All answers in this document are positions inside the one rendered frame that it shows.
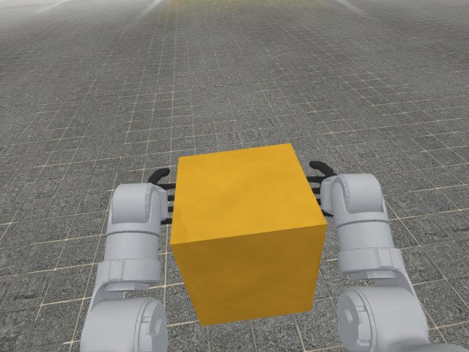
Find carton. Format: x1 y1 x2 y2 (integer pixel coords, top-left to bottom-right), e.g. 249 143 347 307
170 143 328 326

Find right robot upper arm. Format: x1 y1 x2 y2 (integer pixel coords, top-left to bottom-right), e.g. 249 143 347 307
337 285 469 352

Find right robot hand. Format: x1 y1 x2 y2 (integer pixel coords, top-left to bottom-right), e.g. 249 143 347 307
306 161 337 217

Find right robot forearm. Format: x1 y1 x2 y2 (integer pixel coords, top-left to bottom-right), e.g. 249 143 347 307
320 173 429 338

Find left robot upper arm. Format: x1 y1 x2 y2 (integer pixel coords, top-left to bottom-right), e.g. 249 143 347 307
81 297 169 352

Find left robot forearm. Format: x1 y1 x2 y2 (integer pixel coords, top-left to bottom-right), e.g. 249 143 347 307
80 183 169 352

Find left robot hand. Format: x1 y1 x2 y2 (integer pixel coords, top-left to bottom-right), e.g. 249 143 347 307
147 168 176 224

